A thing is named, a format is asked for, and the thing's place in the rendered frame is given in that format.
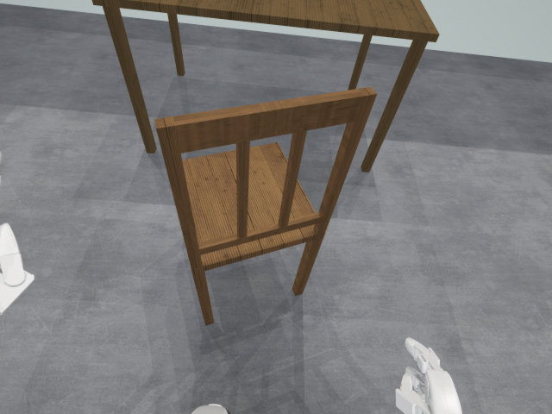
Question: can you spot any table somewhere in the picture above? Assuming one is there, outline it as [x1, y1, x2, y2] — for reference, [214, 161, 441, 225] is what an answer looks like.
[92, 0, 439, 173]

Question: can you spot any robot left hand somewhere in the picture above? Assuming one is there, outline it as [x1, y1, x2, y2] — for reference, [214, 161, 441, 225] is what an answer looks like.
[0, 152, 35, 315]

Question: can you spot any robot right hand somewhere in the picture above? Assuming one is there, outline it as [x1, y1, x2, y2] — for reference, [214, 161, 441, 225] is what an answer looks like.
[396, 337, 462, 414]

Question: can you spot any chair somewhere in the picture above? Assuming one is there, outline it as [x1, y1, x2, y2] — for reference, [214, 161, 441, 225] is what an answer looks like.
[154, 87, 377, 326]

